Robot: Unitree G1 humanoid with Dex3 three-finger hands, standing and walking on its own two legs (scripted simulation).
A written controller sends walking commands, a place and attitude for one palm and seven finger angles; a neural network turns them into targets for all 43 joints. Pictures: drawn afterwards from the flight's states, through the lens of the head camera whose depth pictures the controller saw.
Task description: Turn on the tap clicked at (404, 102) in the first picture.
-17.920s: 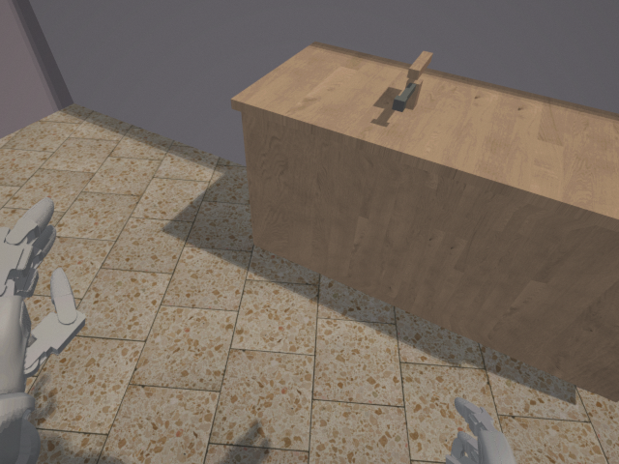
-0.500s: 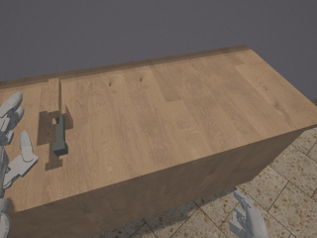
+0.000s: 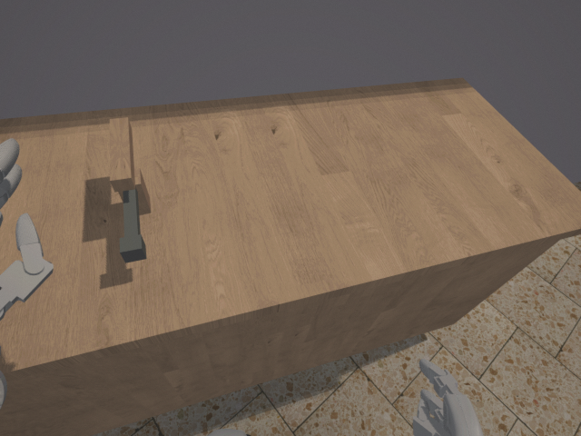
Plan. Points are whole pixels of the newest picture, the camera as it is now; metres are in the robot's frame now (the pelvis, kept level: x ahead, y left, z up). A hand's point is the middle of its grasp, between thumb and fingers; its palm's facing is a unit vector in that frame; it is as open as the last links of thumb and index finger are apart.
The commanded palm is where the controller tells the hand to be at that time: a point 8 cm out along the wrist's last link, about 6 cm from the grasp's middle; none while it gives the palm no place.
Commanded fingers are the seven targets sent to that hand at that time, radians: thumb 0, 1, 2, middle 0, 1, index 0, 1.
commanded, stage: come to a stop and stand still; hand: left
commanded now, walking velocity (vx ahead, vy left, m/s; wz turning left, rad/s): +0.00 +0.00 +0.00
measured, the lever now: (133, 248) +0.33 +0.26 +0.03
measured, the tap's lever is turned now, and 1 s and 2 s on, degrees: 0 0 0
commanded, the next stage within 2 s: look again from close up in 0.12 s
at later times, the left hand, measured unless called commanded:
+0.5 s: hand (84, 257) +0.24 +0.24 +0.17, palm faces +0.37 -0.85 -0.38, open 7.4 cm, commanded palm +0.18 +0.27 +0.18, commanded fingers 0.00 0.90 0.90 -0.20 -0.30 -0.20 -0.30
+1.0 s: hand (43, 222) +0.25 +0.27 +0.20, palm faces +0.48 -0.79 -0.38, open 7.4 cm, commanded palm +0.17 +0.27 +0.18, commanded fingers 0.00 0.90 0.90 -0.20 -0.30 -0.20 -0.30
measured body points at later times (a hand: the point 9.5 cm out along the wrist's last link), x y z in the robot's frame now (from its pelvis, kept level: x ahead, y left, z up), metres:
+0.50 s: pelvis +0.02 -0.01 +0.00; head +0.04 +0.02 +0.45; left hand +0.21 +0.28 +0.19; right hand +0.20 -0.23 -0.06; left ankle +0.06 +0.08 -0.74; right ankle +0.01 -0.17 -0.74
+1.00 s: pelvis +0.00 -0.01 +0.00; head +0.03 +0.01 +0.45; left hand +0.22 +0.31 +0.21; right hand +0.19 -0.23 -0.07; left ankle +0.06 +0.08 -0.74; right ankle +0.01 -0.17 -0.74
